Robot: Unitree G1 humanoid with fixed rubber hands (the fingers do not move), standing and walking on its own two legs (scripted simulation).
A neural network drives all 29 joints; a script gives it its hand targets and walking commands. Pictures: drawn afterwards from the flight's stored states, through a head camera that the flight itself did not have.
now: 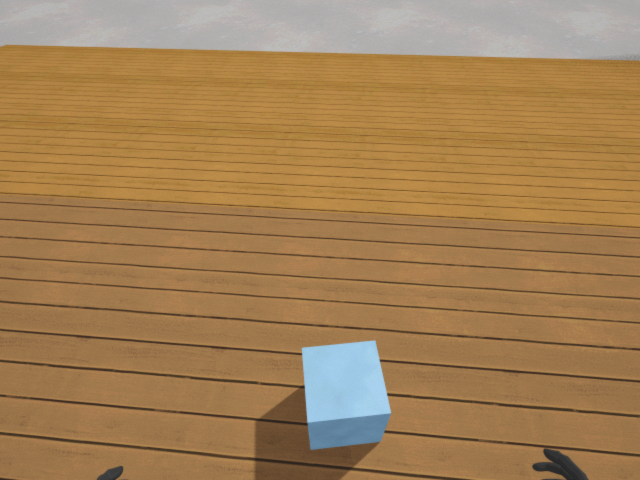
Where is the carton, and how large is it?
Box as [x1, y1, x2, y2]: [302, 340, 390, 449]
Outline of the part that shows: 374,340 302,348 310,449 380,441 390,414 390,410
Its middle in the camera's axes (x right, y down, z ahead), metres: +0.06 +0.45 +1.11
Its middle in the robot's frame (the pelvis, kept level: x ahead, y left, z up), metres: +0.46 -0.05 -0.65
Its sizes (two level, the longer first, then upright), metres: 0.210 0.200 0.250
